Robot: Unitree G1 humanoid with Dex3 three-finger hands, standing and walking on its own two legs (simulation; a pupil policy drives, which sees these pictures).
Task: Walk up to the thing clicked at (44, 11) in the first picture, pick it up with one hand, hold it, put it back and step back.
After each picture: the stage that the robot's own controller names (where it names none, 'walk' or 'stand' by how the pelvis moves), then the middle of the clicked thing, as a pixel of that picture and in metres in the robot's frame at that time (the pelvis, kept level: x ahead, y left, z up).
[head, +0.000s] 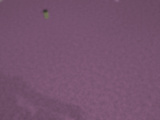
stand; (46, 13) +2.06 +0.49 -0.72
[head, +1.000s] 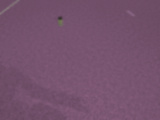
walk; (60, 21) +1.96 +0.22 -0.70
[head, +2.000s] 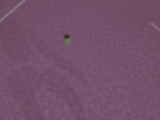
walk; (66, 39) +1.35 +0.13 -0.71
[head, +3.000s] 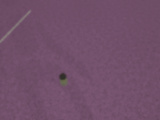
walk; (63, 79) +0.86 +0.17 -0.71
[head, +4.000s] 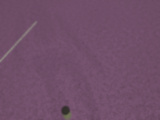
walk; (66, 112) +0.53 +0.20 -0.70
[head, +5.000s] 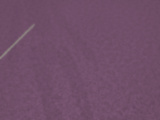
stand; out of the picture +0.35 +0.15 -0.70
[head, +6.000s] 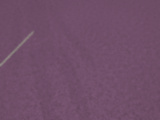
stand; out of the picture +0.32 +0.17 -0.72
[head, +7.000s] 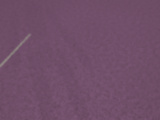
stand; out of the picture +0.33 +0.18 -0.73
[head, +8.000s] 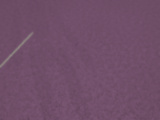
stand; out of the picture +0.32 +0.17 -0.73
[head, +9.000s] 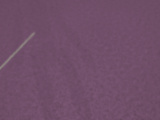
stand; out of the picture +0.32 +0.16 -0.73
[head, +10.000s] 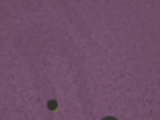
go down; (53, 106) +0.36 +0.15 -0.58
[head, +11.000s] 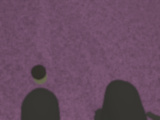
go down; (39, 74) +0.42 +0.16 -0.32
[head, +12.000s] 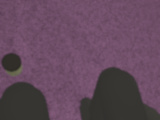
close in; (12, 65) +0.42 +0.19 -0.26
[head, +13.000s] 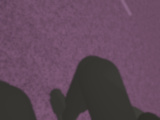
close; out of the picture +0.42 +0.21 -0.23
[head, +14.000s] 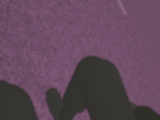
lift; out of the picture +0.40 +0.21 -0.23
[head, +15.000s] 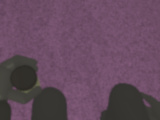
lift; (27, 82) +0.32 +0.19 -0.05
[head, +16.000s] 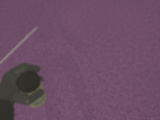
hold; (32, 90) +0.32 +0.17 +0.05
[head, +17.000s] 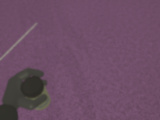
hold; (36, 94) +0.32 +0.17 +0.02
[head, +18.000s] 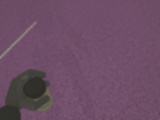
hold; (39, 94) +0.31 +0.16 +0.01
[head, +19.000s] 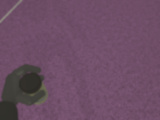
crouch; (34, 89) +0.34 +0.17 -0.03
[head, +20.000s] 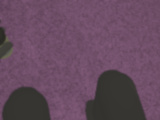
lower; out of the picture +0.48 +0.21 -0.10
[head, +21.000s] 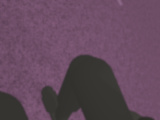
lower; out of the picture +0.44 +0.24 -0.24
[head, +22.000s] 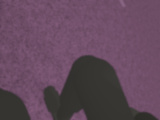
lower; out of the picture +0.43 +0.24 -0.24
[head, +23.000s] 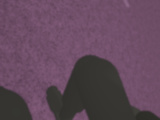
lower; out of the picture +0.43 +0.24 -0.23
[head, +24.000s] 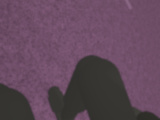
lower; out of the picture +0.43 +0.24 -0.23
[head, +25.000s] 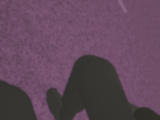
loosen; out of the picture +0.41 +0.20 -0.23
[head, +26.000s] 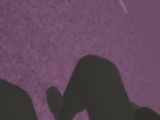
withdraw; out of the picture +0.41 +0.20 -0.23
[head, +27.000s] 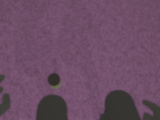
walk; (54, 81) +0.41 +0.14 -0.43
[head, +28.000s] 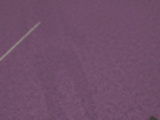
stand; out of the picture +0.34 +0.12 -0.66
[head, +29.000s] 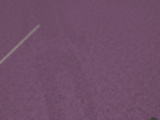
stand; out of the picture +0.34 +0.13 -0.67
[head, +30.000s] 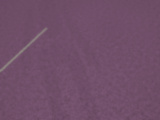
stand; out of the picture +0.35 +0.12 -0.71
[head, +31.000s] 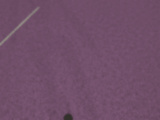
walk; out of the picture +0.39 +0.09 -0.70
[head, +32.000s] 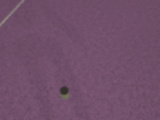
walk; (64, 93) +0.57 +0.13 -0.70
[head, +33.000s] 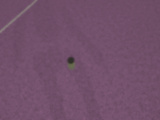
walk; (71, 63) +0.91 +0.12 -0.69
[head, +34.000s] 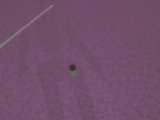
stand; (72, 70) +0.98 +0.11 -0.71
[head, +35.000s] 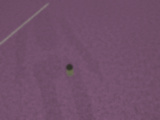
stand; (69, 70) +0.97 +0.13 -0.73
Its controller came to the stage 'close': yes
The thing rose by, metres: 0.72
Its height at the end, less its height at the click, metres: +0.00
